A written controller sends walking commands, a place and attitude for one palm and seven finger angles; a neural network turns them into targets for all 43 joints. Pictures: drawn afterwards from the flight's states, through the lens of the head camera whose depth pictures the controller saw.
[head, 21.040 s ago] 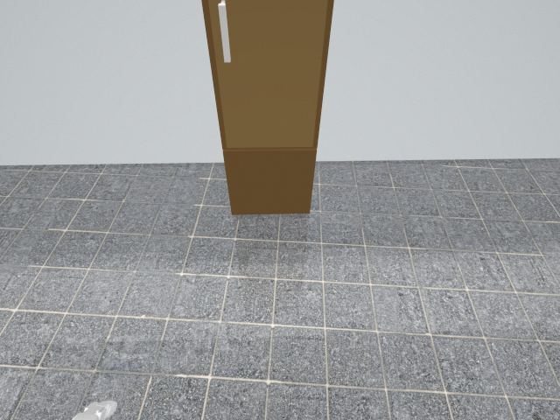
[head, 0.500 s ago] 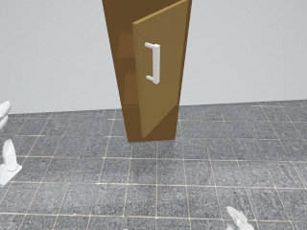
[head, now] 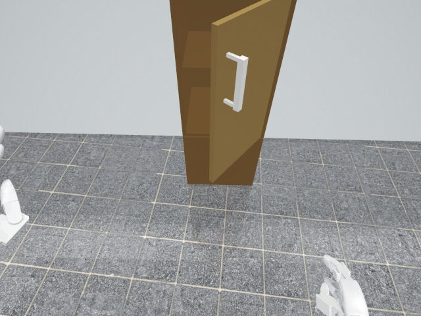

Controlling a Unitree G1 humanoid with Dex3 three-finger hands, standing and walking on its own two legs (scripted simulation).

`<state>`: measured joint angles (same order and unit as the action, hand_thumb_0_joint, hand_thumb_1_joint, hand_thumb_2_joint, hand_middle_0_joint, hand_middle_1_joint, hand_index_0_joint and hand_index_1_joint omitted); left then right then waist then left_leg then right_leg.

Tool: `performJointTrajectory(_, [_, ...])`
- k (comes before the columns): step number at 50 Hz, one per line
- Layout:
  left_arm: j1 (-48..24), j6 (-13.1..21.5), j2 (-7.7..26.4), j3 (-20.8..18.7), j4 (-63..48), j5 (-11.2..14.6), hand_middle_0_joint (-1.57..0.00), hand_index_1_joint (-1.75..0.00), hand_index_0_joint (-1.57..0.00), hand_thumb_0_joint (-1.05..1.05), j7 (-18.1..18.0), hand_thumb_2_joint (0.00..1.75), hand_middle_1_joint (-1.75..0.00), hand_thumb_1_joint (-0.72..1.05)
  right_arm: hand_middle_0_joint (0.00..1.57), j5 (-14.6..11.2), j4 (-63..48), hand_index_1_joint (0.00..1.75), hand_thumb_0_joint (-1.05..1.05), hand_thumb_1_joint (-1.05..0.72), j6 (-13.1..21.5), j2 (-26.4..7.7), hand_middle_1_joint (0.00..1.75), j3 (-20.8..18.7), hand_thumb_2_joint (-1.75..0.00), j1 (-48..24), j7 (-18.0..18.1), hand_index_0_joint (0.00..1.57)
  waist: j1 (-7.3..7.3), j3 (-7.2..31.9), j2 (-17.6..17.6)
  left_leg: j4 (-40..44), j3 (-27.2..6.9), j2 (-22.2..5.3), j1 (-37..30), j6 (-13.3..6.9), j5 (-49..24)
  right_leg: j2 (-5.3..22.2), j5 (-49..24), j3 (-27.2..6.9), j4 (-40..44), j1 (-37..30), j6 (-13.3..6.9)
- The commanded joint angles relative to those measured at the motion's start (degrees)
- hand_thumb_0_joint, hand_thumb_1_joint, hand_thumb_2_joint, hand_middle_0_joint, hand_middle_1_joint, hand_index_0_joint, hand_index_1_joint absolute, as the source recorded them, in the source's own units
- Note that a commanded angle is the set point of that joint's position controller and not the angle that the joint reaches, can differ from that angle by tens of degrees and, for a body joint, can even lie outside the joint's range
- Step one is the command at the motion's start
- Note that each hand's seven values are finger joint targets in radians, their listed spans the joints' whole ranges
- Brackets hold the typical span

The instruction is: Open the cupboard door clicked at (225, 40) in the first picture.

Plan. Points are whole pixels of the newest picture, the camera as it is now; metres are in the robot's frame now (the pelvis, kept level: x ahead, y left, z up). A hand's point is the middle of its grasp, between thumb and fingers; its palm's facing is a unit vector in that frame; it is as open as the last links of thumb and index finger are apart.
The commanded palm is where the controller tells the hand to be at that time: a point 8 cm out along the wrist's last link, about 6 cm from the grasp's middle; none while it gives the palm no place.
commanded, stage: stop stepping back and stand still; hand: left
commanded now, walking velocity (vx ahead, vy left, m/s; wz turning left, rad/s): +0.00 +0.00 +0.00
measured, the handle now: (234, 83) +0.66 -0.01 +0.09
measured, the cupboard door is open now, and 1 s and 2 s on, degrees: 50 50 50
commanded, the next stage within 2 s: let the arm hang, fingers relaxed in 0.66 s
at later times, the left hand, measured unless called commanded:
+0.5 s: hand out of the picture +0.18 +0.31 +0.15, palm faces +0.43 -0.79 -0.45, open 7.4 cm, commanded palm +0.12 +0.34 +0.18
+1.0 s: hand out of the picture +0.09 +0.24 -0.13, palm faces -0.05 -0.95 -0.31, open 7.4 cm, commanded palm none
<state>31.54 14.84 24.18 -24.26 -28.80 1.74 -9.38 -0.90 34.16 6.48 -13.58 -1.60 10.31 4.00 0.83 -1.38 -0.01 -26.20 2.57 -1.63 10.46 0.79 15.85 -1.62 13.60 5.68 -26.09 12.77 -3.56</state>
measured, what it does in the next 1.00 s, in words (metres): shifts its weight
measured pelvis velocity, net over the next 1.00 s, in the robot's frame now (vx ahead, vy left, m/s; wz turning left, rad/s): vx -0.04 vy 0.04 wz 0.01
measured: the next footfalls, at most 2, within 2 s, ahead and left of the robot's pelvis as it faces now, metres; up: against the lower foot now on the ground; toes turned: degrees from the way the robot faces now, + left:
none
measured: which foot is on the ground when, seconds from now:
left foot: down 0.00-1.00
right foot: down 0.00-1.00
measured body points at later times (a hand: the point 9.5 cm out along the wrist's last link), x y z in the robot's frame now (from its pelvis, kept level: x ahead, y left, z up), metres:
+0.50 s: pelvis -0.03 +0.05 +0.00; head -0.01 +0.05 +0.45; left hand +0.15 +0.35 +0.18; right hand +0.13 -0.18 -0.09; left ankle -0.02 +0.13 -0.74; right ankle +0.01 -0.07 -0.74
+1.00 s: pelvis -0.04 +0.04 -0.01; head -0.02 +0.02 +0.44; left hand +0.09 +0.29 -0.11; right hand +0.08 -0.22 -0.14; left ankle -0.02 +0.13 -0.74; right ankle +0.01 -0.07 -0.74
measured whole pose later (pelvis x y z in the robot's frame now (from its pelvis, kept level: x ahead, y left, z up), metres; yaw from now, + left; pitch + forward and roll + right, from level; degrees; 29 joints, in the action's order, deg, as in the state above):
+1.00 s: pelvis -0.04 +0.04 -0.01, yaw +0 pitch +0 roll +1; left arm 14.0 -2.8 14.1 -0.8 37.9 -2.3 0.2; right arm 0.9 48.6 1.3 -16.5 0.0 8.1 -0.7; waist -1.9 -3.2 -1.9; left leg -31.5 4.1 2.2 16.1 -3.0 15.2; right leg 2.6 13.6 4.0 -33.1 19.2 -0.7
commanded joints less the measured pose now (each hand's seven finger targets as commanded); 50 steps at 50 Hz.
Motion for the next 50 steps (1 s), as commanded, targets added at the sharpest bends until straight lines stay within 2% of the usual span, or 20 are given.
performJointTrajectory(1, [-0.53, 1.53, 7.48, -5.23, -6.53, 0.97, -0.2, -0.3, -0.2, 0.0, -0.3, 0.9, -0.3, 0.9, 0.2, -0.08, -7.76, 0.3, 0.0, -0.9, 1.85, -5.87, 0.3, -1.38, -0.9, -1.78, -0.11, 0.2, -1.17, 7.57, -4.42, 1.19, -3.4, -3.99, 2.36, -1.99, -22.73, 5.97, -22.7, -8.35, 0.39, -8.96, 3.28])
performJointTrajectory(4, [-1.15, 0.98, 7.87, -4.68, -7.56, 1.0, -0.2, -0.3, -0.2, 0.0, -0.01, 0.9, -0.3, 0.9, 0.2, 0.11, -8.23, 0.3, 0.0, -0.9, 1.91, -5.94, 0.3, -1.02, -0.9, -2.64, 0.07, 0.2, -0.91, 7.05, -1.59, 2.45, -4.44, -4.3, 2.79, -1.93, -22.02, 5.54, -21.23, -7.27, 0.3, -8.73, 3.56])
performJointTrajectory(8, [-2.83, 0.59, 10.14, -6.16, -11.21, 0.98, -0.2, -0.3, -0.2, 0.0, 0.0, 0.9, -0.3, 0.9, 0.2, 0.58, -8.86, 0.3, 0.0, -0.9, 2.03, -5.9, 0.3, -0.41, -0.9, -3.6, 0.27, 0.2, -0.3, 6.41, -3.86, 5.64, -5.31, -4.36, 4.41, -1.98, -18.07, 4.35, -15.21, -5.87, 0.37, -8.88, 3.91])
performJointTrajectory(13, [-2.84, 0.61, 10.3, -7.23, -12.84, 0.99, -0.2, -0.3, -0.2, 0.0, -0.33, 0.9, -0.3, 0.9, 0.2, 0.92, -9.02, 0.3, 0.0, -0.9, 2.33, -5.25, 0.3, -0.02, -0.9, -3.39, 0.26, 0.2, -0.09, 6.24, -6.48, 7.1, -4.99, -3.94, 6.05, -1.66, -13.25, 4.24, -12.32, -5.5, 1.07, -9.82, 3.8])
performJointTrajectory(16, [-2.03, 0.5, 8.17, -6.01, -10.37, 1.06, -0.2, -0.3, -0.2, 0.0, -0.39, 0.9, -0.3, 0.9, 0.2, 0.85, -8.63, 0.3, 0.0, -0.9, 2.31, -5.02, 0.3, 0.09, -0.9, -2.68, 0.16, 0.2, -0.25, 5.69, -6.13, 7.57, -5.09, -3.95, 7.33, -1.62, -10.13, 4.17, -11.1, -5.75, 1.89, -10.22, 3.82])
performJointTrajectory(19, [-2.05, 0.27, 7.15, -5.19, -7.96, 1.01, -0.2, -0.3, -0.2, 0.0, -0.23, 0.9, -0.3, 0.9, 0.2, 0.75, -8.18, 0.3, 0.0, -0.9, 2.37, -5.21, 0.3, -0.04, -0.9, -2.52, 0.18, 0.2, -0.44, 4.21, -3.3, 8.67, -5.75, -4.02, 8.46, -1.52, -5.49, 4.1, -8.12, -5.75, 3.01, -9.22, 4.01])
performJointTrajectory(25, [-3.95, 0.38, 6.62, -4.22, -7.47, 0.34, -0.2, -0.3, -0.2, 0.0, -0.21, 0.9, -0.3, 0.9, 0.2, 0.61, -7.88, 0.3, 0.0, -0.9, 2.5, -5.66, 0.3, -0.33, -0.9, -2.69, 0.34, 0.2, -0.37, 3.2, -4.53, 11.32, -6.55, -4.23, 11.16, -2.01, 2.21, 3.52, -3.66, -5.33, 3.02, -9.35, 4.31])
performJointTrajectory(28, [-5.28, 0.81, 8.22, -5.19, -10.24, -0.04, -0.2, -0.3, -0.2, 0.0, -0.4, 0.9, -0.3, 0.9, 0.2, 0.71, -8.07, 0.3, 0.0, -0.9, 2.95, -5.84, 0.3, -0.56, -0.9, -2.99, 0.53, 0.2, -0.21, 3.94, -6.01, 11.9, -6.9, -3.91, 11.54, -1.91, 2.22, 3.28, -4.37, -4.98, 2.34, -10.39, 4.32])
performJointTrajectory(33, [-2.46, 1.17, 8.86, -6.43, -10.74, 0.1, -0.2, -0.3, -0.2, 0.0, -0.66, 0.9, -0.3, 0.9, 0.2, 0.9, -8.18, 0.3, 0.0, -0.9, 3.32, -5.58, 0.3, -0.72, -0.9, -2.68, 0.57, 0.2, 0.02, 5.66, -4.85, 9.81, -6.4, -3.35, 9.89, -1.47, -4.22, 3.77, -8.32, -4.93, 2.21, -11.27, 4.08])
performJointTrajectory(37, [-1.01, 1.21, 7.2, -5.46, -9.09, 0.5, -0.2, -0.3, -0.2, 0.0, -0.47, 0.9, -0.3, 0.9, 0.2, 0.71, -7.93, 0.3, 0.0, -0.9, 3.02, -5.45, 0.3, -0.76, -0.9, -2.19, 0.36, 0.2, -0.27, 5.9, -4.76, 8.31, -5.52, -3.28, 8.38, -1.21, -6.71, 4.07, -9.99, -5.56, 2.73, -10.12, 3.88])
performJointTrajectory(38, [-6.16, -5.94, -1.9, 20.47, 36.67, -2.73, -0.2, -0.3, -0.2, 0.0, 6.77, 0.9, -0.3, 0.9, 0.2, -0.32, 7.42, 0.3, 0.0, -0.9, 7.22, -12.41, 0.3, -2.77, -0.9, -5.48, -4.87, 0.2, -3.92, -0.91, -2.54, -1.49, -6.11, -3.84, 7.44, -1.4, -16.13, 7.09, -10.53, -3.13, -2.38, 4.18, 2.67])
performJointTrajectory(39, [-7.73, -12.09, -1.07, 16.81, 38.83, -3.04, -0.2, -0.3, -0.2, 0.0, 8.44, 0.9, -0.3, 0.9, 0.2, 0.57, 8.33, 0.3, 0.0, -0.9, 1.75, -13.62, 0.3, -3.31, -0.9, 0.28, -5.18, 0.2, -2.76, 2.2, -3.61, -0.24, -6.2, -4.68, 5.29, -1.29, -22.09, 8.24, -8.39, -6.3, -0.9, 4.52, 2.03])
performJointTrajectory(40, [-7.69, -13.97, -1.36, 16.77, 37.58, -3.08, -0.2, -0.3, -0.2, 0.0, 8.73, 0.9, -0.3, 0.9, 0.2, 0.58, 6.42, 0.3, 0.0, -0.9, 0.05, -13.03, 0.3, -3.22, -0.9, 0.96, -4.82, 0.2, -2.77, 2.29, -4.94, 0.0, -6.43, -5.54, 4.56, -1.72, -22.75, 6.77, -4.77, -4.99, -2.73, 5.39, 2.06])
performJointTrajectory(41, [-9.53, -14.19, -2.17, 17.1, 39.23, -3.35, -0.2, -0.3, -0.2, 0.0, 8.78, 0.9, -0.3, 0.9, 0.2, 1.13, 6.78, 0.3, 0.0, -0.9, -0.71, -12.65, 0.3, -3.06, -0.9, 0.53, -4.62, 0.2, -2.63, 3.39, -5.13, 1.7, -8.75, -7.07, 7.96, -3.63, -19.5, 5.41, -0.37, -4.11, -6.31, 4.52, 1.93])
performJointTrajectory(42, [-11.32, -14.11, -1.82, 17.42, 41.73, -3.58, -0.2, -0.3, -0.2, 0.0, 8.9, 0.9, -0.3, 0.9, 0.2, 1.4, 6.63, 0.3, 0.0, -0.9, -1.45, -12.86, 0.3, -2.54, -0.9, -0.35, -4.43, 0.2, -2.21, 3.09, -3.15, 3.44, -10.92, -7.75, 10.05, -5.13, -17.66, 4.54, 1.45, -4.56, -8.43, 3.16, 1.8])
performJointTrajectory(44, [-12.89, -13.86, -0.5, 18.29, 48.01, -3.92, -0.2, -0.3, -0.2, 0.0, 9.04, 0.9, -0.3, 0.9, 0.2, 1.99, 7.07, 0.3, 0.0, -0.9, -2.4, -13.21, 0.3, -1.91, -0.9, -1.74, -4.29, 0.2, -1.06, 4.54, 4.74, 3.32, -11.65, -7.61, 10.21, -5.92, -16.54, 5.07, -0.31, -5.78, -6.61, -0.71, 1.39])
performJointTrajectory(45, [-14.01, -13.77, 0.26, 18.43, 51.49, -4.08, -0.2, -0.3, -0.2, 0.0, 9.11, 0.9, -0.3, 0.9, 0.2, 2.1, 7.57, 0.3, 0.0, -0.9, -2.84, -13.26, 0.3, -1.78, -0.9, -2.16, -4.27, 0.2, -0.54, 5.53, 9.09, 2.19, -10.71, -6.45, 10.11, -5.52, -15.07, 6.38, -4.06, -6.72, -4.24, -2.67, 1.11])
performJointTrajectory(47, [-16.81, -13.91, 0.87, 19.31, 58.63, -3.97, -0.2, -0.3, -0.2, 0.0, 9.05, 0.9, -0.3, 0.9, 0.2, 1.91, 9.63, 0.3, 0.0, -0.9, -3.93, -11.48, 0.3, -1.31, -0.9, -1.26, -4.25, 0.2, -1.35, 6.78, 14.28, -0.98, -7.2, -2.61, 6.24, -4.05, -9.46, 10.25, -6.56, -9.77, 0.24, -1.46, -0.25])
performJointTrajectory(48, [-18.44, -14.14, 0.84, 20.06, 61.55, -3.75, -0.2, -0.3, -0.2, 0.0, 8.87, 0.9, -0.3, 0.9, 0.2, 1.95, 10.41, 0.3, 0.0, -0.9, -4.57, -10.73, 0.3, -0.94, -0.9, -0.38, -4.27, 0.2, -2.0, 6.14, 12.94, -1.63, -6.07, -1.32, 4.49, -3.49, -7.57, 11.53, -5.15, -10.74, 1.83, 0.39, -1.27])
performJointTrajectory(50, [-20.17, -14.64, -0.92, 21.53, 66.9, -3.16, -0.2, -0.3, -0.2, 0.0, 8.63, 0.9, -0.3, 0.9, 0.2, 2.25, 13.3, 0.3, 0.0, -0.9, -5.53, -7.88, 0.3, 0.11, -0.9, 0.63, -4.21, 0.2, -2.4, 4.39, 5.87, -0.5, -5.41, -0.86, 2.35, -2.92, -5.92, 11.51, -0.1, -10.9, 3.38, 3.0, -1.28])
